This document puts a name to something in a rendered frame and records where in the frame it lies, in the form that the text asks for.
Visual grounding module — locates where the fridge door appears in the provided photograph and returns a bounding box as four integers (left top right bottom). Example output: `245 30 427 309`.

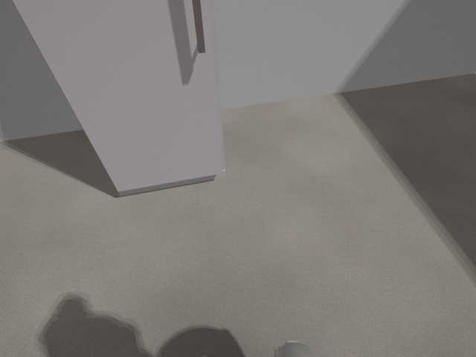
13 0 222 192

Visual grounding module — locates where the robot right thigh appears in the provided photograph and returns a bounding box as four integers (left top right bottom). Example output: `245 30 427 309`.
274 342 319 357

